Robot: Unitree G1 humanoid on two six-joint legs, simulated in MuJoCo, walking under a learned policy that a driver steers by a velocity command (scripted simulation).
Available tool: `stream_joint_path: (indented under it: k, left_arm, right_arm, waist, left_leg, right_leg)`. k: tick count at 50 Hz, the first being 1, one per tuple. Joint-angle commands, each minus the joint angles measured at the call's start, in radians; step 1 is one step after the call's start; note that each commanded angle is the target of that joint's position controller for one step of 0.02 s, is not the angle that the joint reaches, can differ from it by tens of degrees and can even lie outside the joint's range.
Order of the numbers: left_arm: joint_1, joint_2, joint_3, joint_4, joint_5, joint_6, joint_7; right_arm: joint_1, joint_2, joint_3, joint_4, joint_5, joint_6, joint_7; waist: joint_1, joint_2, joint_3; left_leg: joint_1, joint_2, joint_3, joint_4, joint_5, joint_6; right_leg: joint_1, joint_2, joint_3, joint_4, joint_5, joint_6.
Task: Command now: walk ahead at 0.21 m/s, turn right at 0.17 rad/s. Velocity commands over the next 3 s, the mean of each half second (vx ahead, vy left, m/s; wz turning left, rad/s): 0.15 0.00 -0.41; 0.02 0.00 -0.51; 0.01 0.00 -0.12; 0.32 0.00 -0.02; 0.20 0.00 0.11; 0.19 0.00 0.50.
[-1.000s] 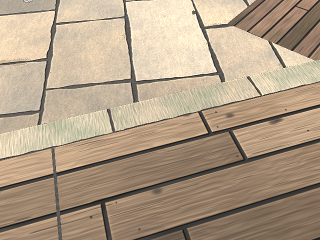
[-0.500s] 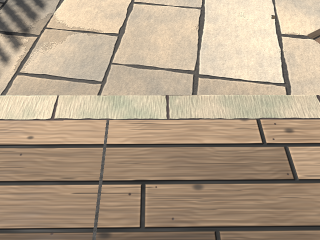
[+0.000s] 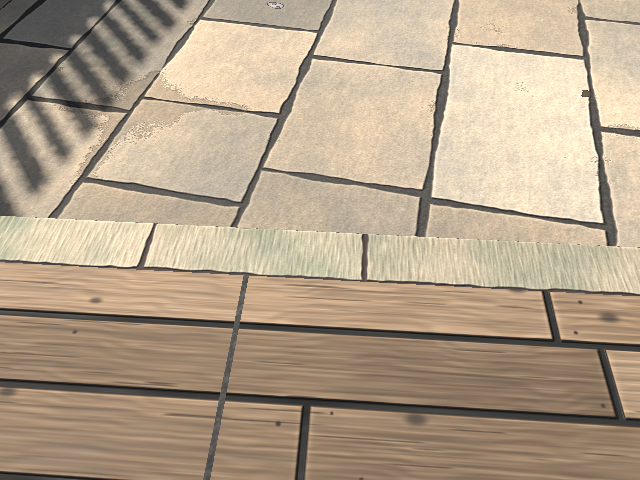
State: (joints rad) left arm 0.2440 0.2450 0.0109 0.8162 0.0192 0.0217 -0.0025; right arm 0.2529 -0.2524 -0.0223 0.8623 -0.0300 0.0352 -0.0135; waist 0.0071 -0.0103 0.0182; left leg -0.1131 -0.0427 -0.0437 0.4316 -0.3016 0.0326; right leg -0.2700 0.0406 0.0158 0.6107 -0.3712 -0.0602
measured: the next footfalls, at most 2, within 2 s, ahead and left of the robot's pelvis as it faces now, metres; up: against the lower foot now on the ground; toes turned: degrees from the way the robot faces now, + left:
right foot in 0.24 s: +0.13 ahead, -0.13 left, +0.00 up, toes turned -8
left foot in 0.86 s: +0.25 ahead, +0.02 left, +0.00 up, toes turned -34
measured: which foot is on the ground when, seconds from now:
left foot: down 0.00-0.26, up 0.28-0.84, down 0.86-1.00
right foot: up 0.00-0.22, down 0.24-0.84, up 0.86-1.00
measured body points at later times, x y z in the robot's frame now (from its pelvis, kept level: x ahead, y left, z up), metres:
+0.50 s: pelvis +0.09 -0.07 +0.00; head +0.12 -0.10 +0.45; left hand +0.24 +0.19 -0.10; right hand +0.14 -0.35 -0.13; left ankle +0.15 +0.08 -0.67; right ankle +0.09 -0.12 -0.74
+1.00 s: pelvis +0.15 -0.04 +0.01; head +0.20 -0.03 +0.45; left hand +0.39 +0.17 -0.13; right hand +0.13 -0.34 -0.09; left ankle +0.21 +0.04 -0.74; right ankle +0.05 -0.12 -0.67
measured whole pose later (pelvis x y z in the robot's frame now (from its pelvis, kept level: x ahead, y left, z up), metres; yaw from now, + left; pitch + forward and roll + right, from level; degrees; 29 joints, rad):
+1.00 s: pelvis +0.15 -0.04 +0.01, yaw -31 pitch +0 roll -1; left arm 0.22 0.35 0.08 0.76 0.02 0.06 0.00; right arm 0.16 -0.27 -0.01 0.73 -0.02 0.02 -0.04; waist 0.01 -0.05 0.07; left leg -0.22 -0.03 -0.04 0.43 -0.21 0.04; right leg -0.40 0.15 0.16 1.03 -0.48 0.02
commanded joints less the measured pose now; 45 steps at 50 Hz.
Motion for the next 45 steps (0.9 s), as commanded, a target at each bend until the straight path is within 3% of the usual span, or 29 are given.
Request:
stream_joint_path:
  k: [1,3,5,8,10,11,12,13,14,15,16,17,19,21,28,32,37,39,41,42,43,44,45]
  left_arm:
    - [-0.146,0.135,0.044,-0.112,0.002,-0.022,-0.017]
    - [-0.115,0.124,0.047,-0.099,0.004,-0.037,-0.031]
    - [-0.122,0.107,0.045,-0.098,0.004,-0.042,-0.039]
    - [-0.126,0.093,0.042,-0.12,-0.002,-0.032,-0.045]
    - [-0.064,0.097,0.05,-0.113,-0.003,-0.028,-0.045]
    - [0.008,0.114,0.061,-0.089,0.006,-0.029,-0.04]
    - [0.104,0.162,0.082,-0.064,0.018,-0.035,-0.03]
    - [0.186,0.312,0.115,-0.083,0.017,-0.04,-0.016]
    - [0.199,0.32,0.113,-0.073,-0.022,-0.035,-0.021]
    - [0.16,0.285,0.109,-0.079,-0.03,-0.033,-0.018]
    - [0.105,0.231,0.096,-0.088,-0.021,-0.032,-0.014]
    - [0.055,0.205,0.088,-0.098,-0.012,-0.028,-0.008]
    - [0.019,0.184,0.08,-0.108,-0.011,-0.028,-0.004]
    - [0.039,0.195,0.084,-0.103,-0.015,-0.033,-0.006]
    - [0.086,0.205,0.092,-0.102,-0.009,-0.008,0.012]
    - [0.096,0.211,0.098,-0.105,-0.003,0.0,0.017]
    - [0.078,0.224,0.105,-0.111,0.003,0.008,0.012]
    - [0.055,0.228,0.108,-0.114,0.0,0.011,0.01]
    - [-0.001,0.224,0.106,-0.122,-0.013,0.014,0.01]
    - [-0.015,0.202,0.099,-0.13,-0.022,0.012,0.012]
    - [0.074,0.116,0.077,-0.13,-0.02,0.008,0.012]
    - [0.112,0.166,0.091,-0.129,-0.008,0.013,0.023]
    - [0.099,0.209,0.099,-0.113,0.016,0.017,0.025]
  right_arm:
    - [0.063,-0.179,-0.048,-0.017,-0.012,-0.033,-0.011]
    - [0.068,-0.171,-0.05,-0.008,-0.006,-0.059,-0.016]
    - [0.053,-0.16,-0.049,-0.005,-0.005,-0.078,-0.016]
    - [0.037,-0.175,-0.056,-0.001,-0.001,-0.079,-0.01]
    - [0.02,-0.196,-0.064,-0.003,0.013,-0.067,-0.008]
    - [0.019,-0.195,-0.063,-0.006,0.017,-0.065,-0.01]
    - [0.024,-0.178,-0.057,-0.016,0.014,-0.067,-0.01]
    - [0.011,-0.095,-0.032,-0.089,0.012,-0.066,-0.004]
    - [-0.012,-0.119,-0.035,-0.103,-0.008,-0.051,-0.008]
    - [0.002,-0.131,-0.036,-0.093,-0.005,-0.042,-0.008]
    - [-0.009,-0.133,-0.035,-0.081,0.003,-0.043,-0.004]
    - [-0.014,-0.131,-0.035,-0.078,0.007,-0.045,-0.005]
    - [0.017,-0.139,-0.034,-0.066,-0.006,-0.035,-0.001]
    - [0.018,-0.132,-0.033,-0.071,-0.002,-0.022,0.002]
    - [-0.12,-0.128,-0.032,-0.13,0.004,0.005,-0.006]
    - [-0.17,-0.127,-0.029,-0.156,0.01,0.001,-0.011]
    - [-0.181,-0.136,-0.022,-0.185,0.026,-0.014,-0.02]
    - [-0.153,-0.142,-0.021,-0.189,0.033,-0.022,-0.024]
    - [-0.086,-0.142,-0.02,-0.18,0.03,-0.033,-0.033]
    - [-0.045,-0.163,-0.026,-0.17,0.02,-0.041,-0.041]
    - [-0.074,-0.226,-0.033,-0.188,0.009,-0.043,-0.051]
    - [-0.102,-0.283,-0.042,-0.206,0.01,-0.03,-0.043]
    - [-0.049,-0.242,-0.041,-0.19,0.017,-0.025,-0.034]
  waist:
    - [-0.07,0.195,0.177]
    - [-0.057,0.142,0.148]
    - [-0.054,0.127,0.113]
    - [-0.045,0.158,0.069]
    - [-0.009,0.146,0.026]
    - [0.022,0.103,-0.016]
    - [0.065,0.003,-0.076]
    - [0.084,-0.272,-0.142]
    - [0.072,-0.235,-0.155]
    - [0.041,-0.148,-0.074]
    - [0.024,-0.057,-0.005]
    - [0.0,-0.031,0.014]
    - [-0.025,-0.061,-0.032]
    - [-0.029,-0.048,-0.076]
    - [0.015,-0.069,-0.051]
    - [0.028,-0.075,-0.042]
    - [0.03,-0.094,-0.055]
    - [0.017,-0.106,-0.06]
    - [-0.032,-0.099,-0.053]
    - [-0.046,-0.057,-0.066]
    - [0.017,0.164,-0.102]
    - [0.021,0.224,-0.089]
    - [0.004,0.152,-0.089]
  left_leg:
    - [-0.013,0.346,-0.39,-0.353,-0.437,0.198]
    - [0.106,0.327,-0.299,-0.333,-0.259,0.19]
    - [0.13,0.288,-0.173,-0.292,-0.043,0.168]
    - [0.063,0.276,-0.039,-0.178,0.333,0.14]
    - [0.002,0.265,0.018,-0.055,0.449,0.098]
    - [-0.047,0.231,0.058,0.078,0.476,0.07]
    - [-0.125,0.177,0.118,0.292,0.396,0.028]
    - [-0.383,0.037,0.199,0.642,-0.064,-0.046]
    - [-0.464,-0.012,0.037,0.765,-0.342,-0.036]
    - [-0.486,0.033,-0.001,0.831,-0.323,-0.027]
    - [-0.488,0.068,-0.007,0.811,-0.228,-0.022]
    - [-0.47,0.088,-0.008,0.747,-0.158,-0.021]
    - [-0.397,0.081,0.011,0.694,-0.081,-0.034]
    - [-0.386,0.064,0.014,0.667,-0.056,-0.052]
    - [-0.476,0.048,-0.014,0.519,-0.011,-0.083]
    - [-0.466,0.029,-0.031,0.448,-0.022,-0.078]
    - [-0.37,-0.007,-0.043,0.331,-0.076,-0.056]
    - [-0.293,-0.018,-0.048,0.234,-0.079,-0.044]
    - [-0.132,-0.016,-0.045,0.004,0.027,-0.033]
    - [-0.004,0.055,-0.087,-0.121,0.127,-0.017]
    - [0.109,0.301,-0.32,-0.181,0.224,0.048]
    - [0.079,0.44,-0.513,-0.151,0.452,0.188]
    - [0.044,0.453,-0.488,-0.126,0.526,0.251]
  right_leg:
    - [-0.316,-0.03,0.015,0.22,-0.093,-0.022]
    - [-0.378,-0.053,0.031,0.24,-0.06,-0.022]
    - [-0.329,-0.057,-0.006,0.193,-0.021,-0.009]
    - [-0.166,-0.043,-0.076,0.077,-0.002,0.001]
    - [-0.019,-0.007,-0.114,-0.021,0.094,-0.009]
    - [0.094,0.029,-0.11,-0.07,0.125,-0.021]
    - [0.218,0.001,-0.024,-0.137,0.143,-0.045]
    - [0.353,-0.317,0.453,-0.271,0.223,-0.164]
    - [0.306,-0.413,0.671,-0.345,0.398,-0.266]
    - [0.247,-0.404,0.574,-0.312,0.44,-0.291]
    - [0.179,-0.344,0.462,-0.295,0.496,-0.264]
    - [0.141,-0.281,0.385,-0.301,0.527,-0.219]
    - [0.126,-0.216,0.299,-0.291,0.712,-0.186]
    - [0.143,-0.204,0.276,-0.274,0.802,-0.183]
    - [0.163,-0.187,0.376,-0.285,0.543,-0.171]
    - [0.169,-0.177,0.438,-0.254,0.539,-0.166]
    - [0.176,-0.162,0.512,-0.195,0.69,-0.159]
    - [0.172,-0.148,0.544,-0.178,0.717,-0.137]
    - [0.105,-0.095,0.539,-0.145,0.609,-0.074]
    - [0.029,-0.051,0.491,-0.091,0.452,-0.023]
    - [-0.072,0.055,0.32,0.098,0.024,0.032]
    - [-0.214,0.189,0.154,0.254,-0.29,0.052]
    - [-0.209,0.116,0.143,0.417,-0.274,0.064]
